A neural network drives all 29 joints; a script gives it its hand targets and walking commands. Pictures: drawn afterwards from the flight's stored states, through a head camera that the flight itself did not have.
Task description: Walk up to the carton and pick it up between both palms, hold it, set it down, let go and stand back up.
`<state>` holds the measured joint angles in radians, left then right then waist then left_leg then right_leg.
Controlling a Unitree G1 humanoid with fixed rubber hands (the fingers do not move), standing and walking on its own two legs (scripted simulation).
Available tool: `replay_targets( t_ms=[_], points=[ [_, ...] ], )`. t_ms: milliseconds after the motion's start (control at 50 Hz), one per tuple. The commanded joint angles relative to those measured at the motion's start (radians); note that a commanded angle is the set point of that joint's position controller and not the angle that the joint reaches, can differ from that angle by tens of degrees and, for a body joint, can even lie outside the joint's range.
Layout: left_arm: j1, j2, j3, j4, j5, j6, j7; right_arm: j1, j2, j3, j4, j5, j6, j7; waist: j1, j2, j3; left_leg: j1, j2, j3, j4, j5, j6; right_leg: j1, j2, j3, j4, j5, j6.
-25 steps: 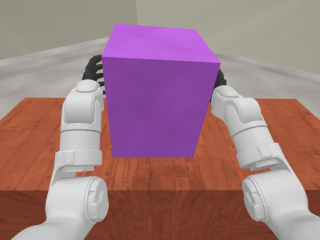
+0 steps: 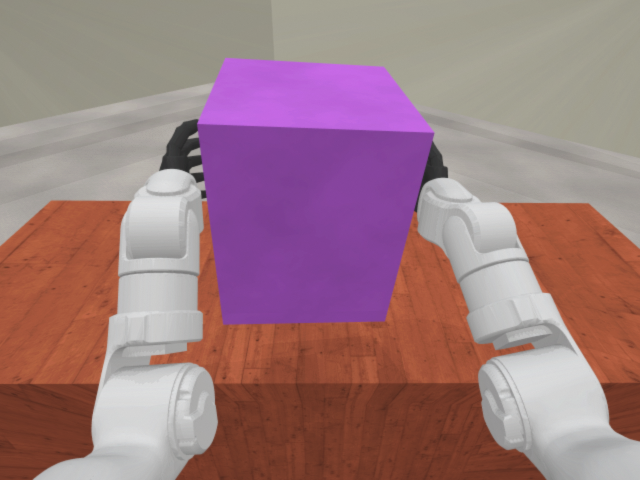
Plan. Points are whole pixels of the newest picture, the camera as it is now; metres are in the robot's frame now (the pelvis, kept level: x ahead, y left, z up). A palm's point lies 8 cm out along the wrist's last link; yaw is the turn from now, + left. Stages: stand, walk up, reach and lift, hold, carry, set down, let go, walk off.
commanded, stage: hold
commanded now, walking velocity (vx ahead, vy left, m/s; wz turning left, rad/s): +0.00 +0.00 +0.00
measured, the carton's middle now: (306, 191) +0.39 +0.00 +0.24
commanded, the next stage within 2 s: none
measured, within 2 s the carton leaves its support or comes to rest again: neither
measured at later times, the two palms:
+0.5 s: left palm (185, 182) +0.38 +0.14 +0.27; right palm (431, 190) +0.37 -0.15 +0.25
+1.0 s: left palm (185, 180) +0.37 +0.14 +0.28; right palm (438, 192) +0.36 -0.15 +0.25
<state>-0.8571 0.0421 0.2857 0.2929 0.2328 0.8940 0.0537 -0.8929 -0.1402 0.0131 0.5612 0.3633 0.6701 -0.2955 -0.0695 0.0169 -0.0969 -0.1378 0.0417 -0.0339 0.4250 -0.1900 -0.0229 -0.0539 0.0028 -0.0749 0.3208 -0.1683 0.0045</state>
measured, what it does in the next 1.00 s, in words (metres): stands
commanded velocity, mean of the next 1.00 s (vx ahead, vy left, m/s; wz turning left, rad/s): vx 0.00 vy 0.00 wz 0.00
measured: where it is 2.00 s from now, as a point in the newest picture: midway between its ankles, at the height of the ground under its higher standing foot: outside the picture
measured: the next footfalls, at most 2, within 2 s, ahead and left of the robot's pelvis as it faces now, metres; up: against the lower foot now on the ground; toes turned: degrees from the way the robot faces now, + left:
none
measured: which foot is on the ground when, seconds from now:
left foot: down 0.00-1.00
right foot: down 0.00-1.00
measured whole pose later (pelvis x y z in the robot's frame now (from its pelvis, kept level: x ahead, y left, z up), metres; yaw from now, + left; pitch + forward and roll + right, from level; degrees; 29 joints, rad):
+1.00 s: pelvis +0.00 +0.00 +0.00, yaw +0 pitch -6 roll -2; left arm -0.86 0.03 0.30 0.29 0.24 0.89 0.05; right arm -0.89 -0.14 0.01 0.54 0.36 0.68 -0.30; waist -0.07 0.03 -0.09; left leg -0.12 0.04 -0.03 0.42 -0.19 -0.02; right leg -0.04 0.00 -0.07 0.32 -0.17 0.00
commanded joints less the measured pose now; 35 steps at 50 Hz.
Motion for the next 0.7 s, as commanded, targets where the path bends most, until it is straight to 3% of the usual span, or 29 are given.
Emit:
replay_targets(
  t_ms=[0, 20, 40, 60, 80, 100, 140, 180, 200, 240, 260, 280, 300, 320, 360, 380, 400, 420, 460, 520, 540, 580, 620, 640, 680],
  points=[
    [-0.890, -0.677, -0.448, -0.118, -0.218, -0.079, -0.165, -1.121, 0.706, 0.256, -0.386, 0.134, -0.095, 0.132, -0.020, 0.052, -0.429, 0.097, -0.083, 0.011, -0.073, 0.189, -0.008, 0.080, 0.078, 0.045, -0.038, 0.131, 0.035],
    [-0.886, -0.691, -0.461, -0.137, -0.228, -0.088, -0.162, -1.130, 0.706, 0.262, -0.405, 0.143, -0.100, 0.135, -0.016, 0.031, -0.430, 0.108, -0.080, 0.006, -0.078, 0.204, -0.012, 0.085, 0.087, 0.040, -0.036, 0.135, 0.033],
    [-0.895, -0.692, -0.452, -0.102, -0.229, -0.087, -0.162, -1.135, 0.702, 0.247, -0.354, 0.134, -0.098, 0.135, -0.021, 0.029, -0.413, 0.091, -0.081, 0.006, -0.072, 0.172, -0.007, 0.057, 0.080, 0.045, -0.039, 0.101, 0.027],
    [-0.896, -0.706, -0.466, -0.143, -0.228, -0.092, -0.158, -1.141, 0.710, 0.243, -0.409, 0.138, -0.107, 0.141, -0.016, 0.046, -0.457, 0.113, -0.082, 0.004, -0.078, 0.188, -0.005, 0.068, 0.084, 0.041, -0.039, 0.110, 0.025],
    [-0.902, -0.706, -0.451, -0.075, -0.232, -0.090, -0.154, -1.149, 0.699, 0.243, -0.362, 0.133, -0.099, 0.145, -0.015, 0.038, -0.394, 0.075, -0.083, 0.009, -0.083, 0.158, -0.005, 0.053, 0.083, 0.041, -0.046, 0.081, 0.028],
    [-0.898, -0.715, -0.454, -0.083, -0.231, -0.096, -0.153, -1.162, 0.708, 0.256, -0.366, 0.124, -0.105, 0.146, 0.001, 0.038, -0.421, 0.074, -0.086, 0.004, -0.081, 0.154, 0.004, 0.078, 0.078, 0.049, -0.040, 0.092, 0.024],
    [-0.913, -0.705, -0.434, -0.091, -0.222, -0.103, -0.145, -1.138, 0.712, 0.241, -0.325, 0.129, -0.101, 0.152, -0.005, 0.037, -0.435, 0.075, -0.079, 0.008, -0.083, 0.150, -0.002, 0.073, 0.080, 0.047, -0.042, 0.095, 0.028],
    [-0.909, -0.689, -0.407, -0.083, -0.219, -0.105, -0.144, -1.155, 0.714, 0.247, -0.350, 0.140, -0.101, 0.152, 0.017, 0.016, -0.453, 0.084, -0.081, 0.009, -0.085, 0.160, 0.007, 0.069, 0.084, 0.050, -0.046, 0.099, 0.031],
    [-0.902, -0.687, -0.411, -0.055, -0.229, -0.106, -0.143, -1.152, 0.712, 0.252, -0.347, 0.140, -0.104, 0.153, 0.011, -0.001, -0.443, 0.077, -0.081, 0.010, -0.089, 0.162, 0.004, 0.072, 0.082, 0.048, -0.048, 0.102, 0.032],
    [-0.924, -0.692, -0.407, -0.081, -0.225, -0.113, -0.136, -1.168, 0.723, 0.259, -0.343, 0.149, -0.107, 0.156, 0.022, 0.021, -0.493, 0.094, -0.081, 0.006, -0.078, 0.155, 0.010, 0.075, 0.087, 0.055, -0.043, 0.104, 0.028],
    [-0.904, -0.687, -0.398, -0.063, -0.220, -0.111, -0.134, -1.164, 0.732, 0.272, -0.359, 0.154, -0.112, 0.154, 0.039, 0.001, -0.497, 0.098, -0.079, 0.012, -0.074, 0.179, 0.006, 0.080, 0.090, 0.049, -0.046, 0.124, 0.032],
    [-0.886, -0.687, -0.413, -0.112, -0.228, -0.115, -0.131, -1.139, 0.723, 0.281, -0.373, 0.162, -0.116, 0.151, 0.024, 0.004, -0.529, 0.120, -0.081, 0.013, -0.058, 0.227, 0.002, 0.093, 0.095, 0.043, -0.040, 0.175, 0.033],
    [-0.874, -0.671, -0.395, -0.072, -0.218, -0.110, -0.136, -1.116, 0.714, 0.269, -0.343, 0.162, -0.103, 0.147, 0.013, 0.011, -0.463, 0.110, -0.083, 0.020, -0.069, 0.209, 0.001, 0.081, 0.086, 0.052, -0.044, 0.167, 0.037],
    [-0.899, -0.684, -0.416, -0.120, -0.234, -0.113, -0.135, -1.155, 0.718, 0.295, -0.396, 0.177, -0.117, 0.145, 0.026, 0.012, -0.521, 0.122, -0.087, 0.019, -0.051, 0.247, 0.001, 0.102, 0.091, 0.043, -0.035, 0.202, 0.041],
    [-0.887, -0.668, -0.403, -0.099, -0.225, -0.110, -0.142, -1.140, 0.715, 0.282, -0.368, 0.171, -0.105, 0.137, 0.020, 0.008, -0.470, 0.110, -0.084, 0.018, -0.056, 0.227, -0.002, 0.093, 0.091, 0.049, -0.041, 0.185, 0.041],
    [-0.891, -0.667, -0.407, -0.080, -0.227, -0.107, -0.146, -1.117, 0.693, 0.260, -0.330, 0.162, -0.099, 0.136, -0.010, 0.022, -0.443, 0.092, -0.083, 0.010, -0.065, 0.196, 0.000, 0.086, 0.085, 0.048, -0.042, 0.157, 0.045],
    [-0.902, -0.669, -0.415, -0.101, -0.230, -0.112, -0.148, -1.115, 0.726, 0.283, -0.337, 0.161, -0.103, 0.135, 0.012, 0.016, -0.435, 0.088, -0.086, 0.014, -0.071, 0.197, 0.005, 0.094, 0.079, 0.051, -0.039, 0.173, 0.043],
    [-0.920, -0.693, -0.451, -0.175, -0.236, -0.118, -0.147, -1.137, 0.731, 0.281, -0.386, 0.171, -0.111, 0.138, 0.011, 0.042, -0.512, 0.124, -0.080, 0.009, -0.055, 0.232, -0.006, 0.100, 0.082, 0.047, -0.027, 0.198, 0.041],
    [-0.916, -0.675, -0.447, -0.144, -0.245, -0.110, -0.143, -1.150, 0.734, 0.277, -0.404, 0.174, -0.106, 0.136, -0.005, 0.038, -0.504, 0.113, -0.083, 0.003, -0.049, 0.231, -0.005, 0.107, 0.082, 0.052, -0.028, 0.201, 0.042],
    [-0.876, -0.671, -0.447, -0.171, -0.252, -0.102, -0.138, -1.133, 0.724, 0.302, -0.460, 0.189, -0.106, 0.130, 0.003, 0.015, -0.542, 0.132, -0.084, 0.005, -0.034, 0.275, -0.001, 0.119, 0.093, 0.052, -0.020, 0.250, 0.048],
    [-0.887, -0.671, -0.449, -0.211, -0.243, -0.103, -0.140, -1.116, 0.724, 0.296, -0.445, 0.188, -0.104, 0.127, 0.002, 0.022, -0.546, 0.153, -0.085, 0.012, -0.035, 0.297, -0.006, 0.135, 0.089, 0.052, -0.017, 0.282, 0.049],
    [-0.831, -0.640, -0.408, -0.128, -0.220, -0.089, -0.151, -1.104, 0.704, 0.285, -0.426, 0.185, -0.095, 0.119, 0.004, -0.001, -0.452, 0.112, -0.095, 0.007, -0.043, 0.277, 0.008, 0.135, 0.079, 0.057, -0.028, 0.297, 0.055],
    [-0.851, -0.649, -0.449, -0.209, -0.230, -0.098, -0.159, -1.091, 0.729, 0.318, -0.464, 0.194, -0.105, 0.113, 0.006, 0.025, -0.508, 0.127, -0.089, 0.006, -0.045, 0.294, -0.006, 0.154, 0.082, 0.050, -0.024, 0.300, 0.057],
    [-0.846, -0.653, -0.441, -0.184, -0.223, -0.091, -0.162, -1.086, 0.712, 0.299, -0.461, 0.188, -0.100, 0.112, -0.017, 0.026, -0.498, 0.130, -0.092, 0.007, -0.036, 0.301, -0.006, 0.143, 0.082, 0.052, -0.026, 0.306, 0.053],
    [-0.848, -0.653, -0.454, -0.214, -0.229, -0.086, -0.161, -1.077, 0.707, 0.291, -0.469, 0.187, -0.096, 0.113, -0.015, 0.032, -0.497, 0.146, -0.090, 0.006, -0.037, 0.308, -0.012, 0.142, 0.083, 0.052, -0.025, 0.299, 0.056]
  ],
)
